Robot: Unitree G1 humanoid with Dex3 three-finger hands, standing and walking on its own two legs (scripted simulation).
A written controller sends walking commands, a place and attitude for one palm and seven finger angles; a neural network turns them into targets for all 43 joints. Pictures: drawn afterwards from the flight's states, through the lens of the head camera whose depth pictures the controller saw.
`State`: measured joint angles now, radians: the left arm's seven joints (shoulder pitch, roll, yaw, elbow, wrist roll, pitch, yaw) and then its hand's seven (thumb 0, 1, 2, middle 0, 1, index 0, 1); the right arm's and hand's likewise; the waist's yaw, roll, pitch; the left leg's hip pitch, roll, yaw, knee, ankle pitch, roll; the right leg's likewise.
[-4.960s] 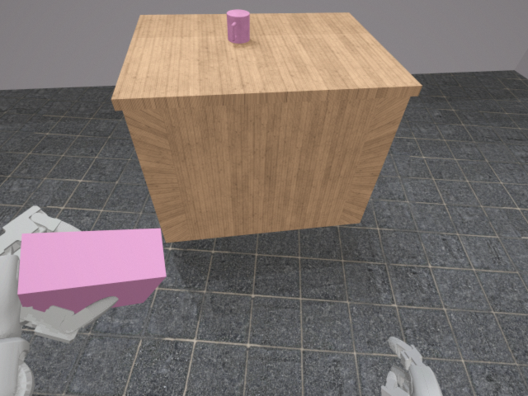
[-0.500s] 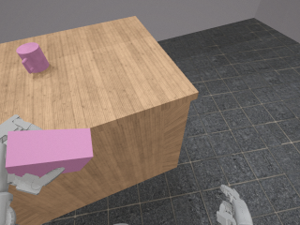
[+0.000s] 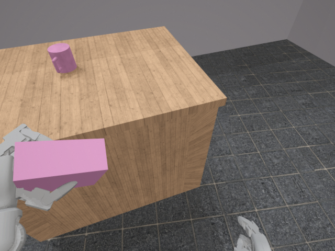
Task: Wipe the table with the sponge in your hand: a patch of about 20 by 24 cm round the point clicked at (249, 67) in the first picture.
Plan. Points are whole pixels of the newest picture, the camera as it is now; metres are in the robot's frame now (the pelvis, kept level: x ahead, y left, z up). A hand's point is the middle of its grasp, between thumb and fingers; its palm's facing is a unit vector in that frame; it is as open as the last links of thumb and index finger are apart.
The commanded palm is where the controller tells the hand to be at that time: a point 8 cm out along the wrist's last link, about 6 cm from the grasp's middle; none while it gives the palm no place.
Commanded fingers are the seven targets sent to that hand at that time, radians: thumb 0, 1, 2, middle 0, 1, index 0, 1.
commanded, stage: come to a stop and stand still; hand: left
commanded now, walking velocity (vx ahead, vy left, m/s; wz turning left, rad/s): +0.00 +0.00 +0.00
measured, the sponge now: (75, 166) +0.23 +0.20 +0.15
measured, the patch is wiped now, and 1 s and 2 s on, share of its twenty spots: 0.00 0.00 0.00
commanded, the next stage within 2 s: look again from close up in 1.44 s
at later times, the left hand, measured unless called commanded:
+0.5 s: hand (39, 186) +0.18 +0.22 +0.18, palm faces +0.39 -0.83 -0.40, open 9.8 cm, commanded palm +0.12 +0.27 +0.19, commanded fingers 0.00 0.10 1.30 -1.20 -1.60 -1.20 -1.60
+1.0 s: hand (26, 222) +0.12 +0.21 +0.18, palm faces +0.43 -0.80 -0.41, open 9.8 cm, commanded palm +0.06 +0.26 +0.19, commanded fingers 0.00 0.10 1.30 -1.20 -1.60 -1.20 -1.60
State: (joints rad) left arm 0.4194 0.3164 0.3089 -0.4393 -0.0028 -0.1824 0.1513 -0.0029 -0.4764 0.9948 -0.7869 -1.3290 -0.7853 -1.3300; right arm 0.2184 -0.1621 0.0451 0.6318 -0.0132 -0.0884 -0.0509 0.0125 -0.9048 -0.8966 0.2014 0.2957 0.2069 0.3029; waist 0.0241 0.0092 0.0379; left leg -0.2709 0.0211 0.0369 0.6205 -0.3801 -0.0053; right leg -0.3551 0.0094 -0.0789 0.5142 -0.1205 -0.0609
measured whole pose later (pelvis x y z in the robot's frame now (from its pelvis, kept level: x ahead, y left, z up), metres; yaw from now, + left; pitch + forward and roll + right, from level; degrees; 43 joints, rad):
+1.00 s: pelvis -0.08 -0.03 +0.01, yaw +3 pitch -1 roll +2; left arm 0.45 0.34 0.30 -0.42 -0.02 -0.19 0.15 0.00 -0.48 1.00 -0.79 -1.33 -0.78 -1.33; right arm 0.22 -0.21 0.02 0.65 0.00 -0.09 -0.06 0.01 -0.91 -0.90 0.20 0.30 0.21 0.30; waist 0.01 0.00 0.02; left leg -0.27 0.01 0.03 0.67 -0.36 -0.01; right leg -0.26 0.03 -0.06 0.44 -0.16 -0.09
